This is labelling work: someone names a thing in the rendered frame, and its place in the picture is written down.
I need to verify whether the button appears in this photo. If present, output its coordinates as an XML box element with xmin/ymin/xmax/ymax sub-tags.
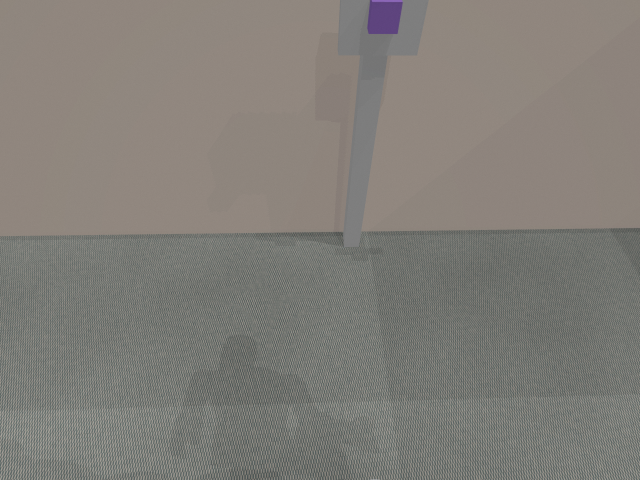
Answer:
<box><xmin>367</xmin><ymin>0</ymin><xmax>403</xmax><ymax>34</ymax></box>

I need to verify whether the panel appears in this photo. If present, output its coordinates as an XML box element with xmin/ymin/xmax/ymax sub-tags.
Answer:
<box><xmin>338</xmin><ymin>0</ymin><xmax>429</xmax><ymax>247</ymax></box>

